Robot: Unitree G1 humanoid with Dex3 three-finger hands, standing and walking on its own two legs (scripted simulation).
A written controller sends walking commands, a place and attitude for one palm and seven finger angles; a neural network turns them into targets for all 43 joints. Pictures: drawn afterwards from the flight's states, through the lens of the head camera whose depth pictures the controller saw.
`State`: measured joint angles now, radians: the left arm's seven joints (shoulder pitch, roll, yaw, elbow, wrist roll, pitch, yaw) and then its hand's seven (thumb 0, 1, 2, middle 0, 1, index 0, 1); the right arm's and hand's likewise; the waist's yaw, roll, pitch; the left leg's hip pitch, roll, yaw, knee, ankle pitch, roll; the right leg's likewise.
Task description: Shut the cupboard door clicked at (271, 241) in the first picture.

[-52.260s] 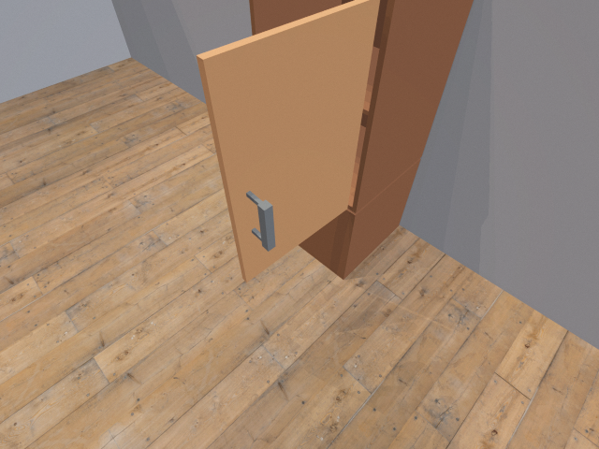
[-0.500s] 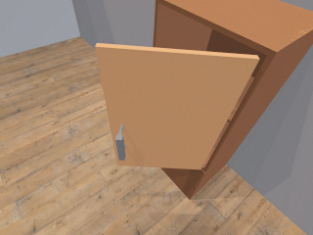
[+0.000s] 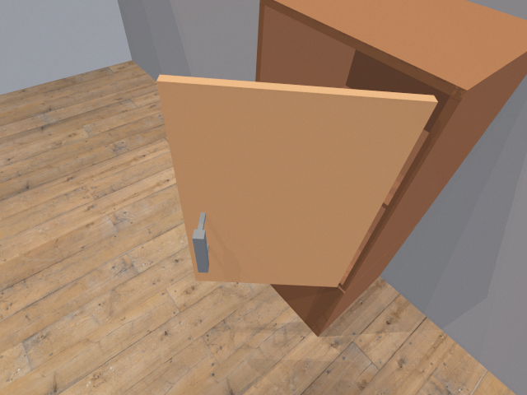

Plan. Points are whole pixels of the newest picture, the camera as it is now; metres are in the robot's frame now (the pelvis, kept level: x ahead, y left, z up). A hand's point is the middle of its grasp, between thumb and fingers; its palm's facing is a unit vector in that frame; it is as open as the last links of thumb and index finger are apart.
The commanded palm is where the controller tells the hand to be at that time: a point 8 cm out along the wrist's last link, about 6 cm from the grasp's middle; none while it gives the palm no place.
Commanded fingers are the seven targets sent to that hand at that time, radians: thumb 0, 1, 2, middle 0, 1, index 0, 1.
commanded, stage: raise the hand and make a fist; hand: left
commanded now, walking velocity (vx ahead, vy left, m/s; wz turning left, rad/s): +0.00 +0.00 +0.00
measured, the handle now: (203, 243) +0.42 +0.15 -0.11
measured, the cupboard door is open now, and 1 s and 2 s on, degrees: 48 48 48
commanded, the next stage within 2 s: bring the fist close to the handle in 2.00 s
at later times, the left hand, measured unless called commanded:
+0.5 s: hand (181, 394) +0.15 +0.13 -0.10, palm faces +0.05 -1.00 +0.04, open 6.2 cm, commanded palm +0.11 +0.20 -0.08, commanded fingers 0.00 0.90 0.90 -0.58 -0.72 -0.58 -0.72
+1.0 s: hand (159, 360) +0.18 +0.17 -0.07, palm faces +0.14 -0.99 -0.04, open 3.9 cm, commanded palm +0.15 +0.21 -0.08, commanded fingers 0.00 0.90 0.90 -1.04 -1.22 -1.04 -1.22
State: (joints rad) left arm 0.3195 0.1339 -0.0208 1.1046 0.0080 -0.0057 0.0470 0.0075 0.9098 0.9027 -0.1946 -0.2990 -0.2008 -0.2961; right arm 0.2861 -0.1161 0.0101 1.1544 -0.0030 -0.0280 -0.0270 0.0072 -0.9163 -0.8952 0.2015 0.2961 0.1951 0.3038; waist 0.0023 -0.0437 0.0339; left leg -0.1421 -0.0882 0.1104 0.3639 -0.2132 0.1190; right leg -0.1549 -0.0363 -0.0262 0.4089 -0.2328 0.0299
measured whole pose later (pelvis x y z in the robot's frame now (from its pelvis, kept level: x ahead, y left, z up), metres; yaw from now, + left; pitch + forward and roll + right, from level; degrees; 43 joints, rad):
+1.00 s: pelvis +0.00 -0.05 -0.11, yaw +5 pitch +20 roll -2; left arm 0.51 0.23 0.21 -0.08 -0.33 -0.42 -0.28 0.02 0.90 0.90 -0.86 -1.03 -0.87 -1.02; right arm 0.25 -0.21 -0.02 0.55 0.03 -0.18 -0.02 0.02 -0.91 -0.90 0.21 0.30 0.20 0.30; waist 0.01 0.01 -0.18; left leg -1.00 -0.03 0.02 1.27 -0.60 0.05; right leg -1.03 0.05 -0.13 1.21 -0.52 -0.09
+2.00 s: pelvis -0.01 -0.03 -0.12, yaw +4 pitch +20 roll -3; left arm 0.38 0.27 0.14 -0.02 -0.29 -0.48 -0.27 0.02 0.90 0.90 -1.30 -1.50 -1.30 -1.50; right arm 0.24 -0.26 0.01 0.48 0.03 -0.15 -0.01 0.01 -0.91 -0.90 0.20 0.30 0.20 0.30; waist 0.01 0.02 -0.19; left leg -1.06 -0.05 0.02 1.31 -0.60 0.09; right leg -1.07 0.04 -0.13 1.23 -0.52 -0.07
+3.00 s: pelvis -0.01 -0.03 -0.13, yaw +4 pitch +22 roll -2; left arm -0.07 0.20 0.02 0.34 -0.17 -0.43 -0.12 0.02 0.90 0.90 -1.30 -1.50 -1.30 -1.50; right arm 0.21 -0.25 0.02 0.53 0.02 -0.06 0.02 0.01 -0.91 -0.90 0.20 0.30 0.20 0.30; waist -0.03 0.02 -0.19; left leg -1.13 -0.05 0.03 1.34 -0.61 0.08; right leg -1.15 0.04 -0.12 1.28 -0.53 -0.08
